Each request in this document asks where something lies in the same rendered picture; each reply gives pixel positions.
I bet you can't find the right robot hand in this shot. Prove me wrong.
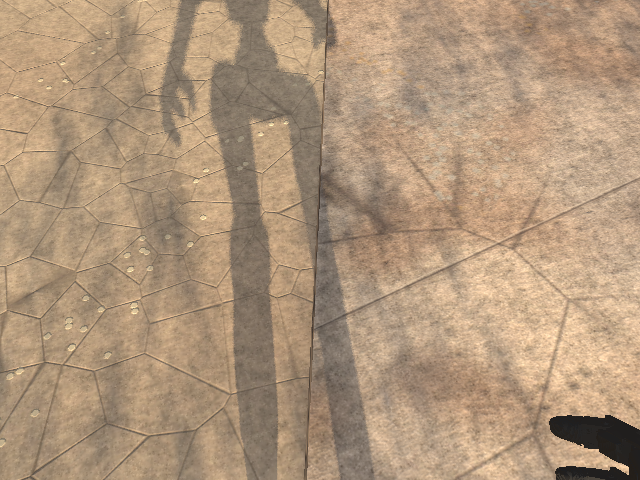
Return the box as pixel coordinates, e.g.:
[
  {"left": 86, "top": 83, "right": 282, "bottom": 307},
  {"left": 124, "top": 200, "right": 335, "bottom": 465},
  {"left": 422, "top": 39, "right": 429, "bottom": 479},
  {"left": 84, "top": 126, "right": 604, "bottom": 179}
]
[{"left": 549, "top": 415, "right": 640, "bottom": 480}]

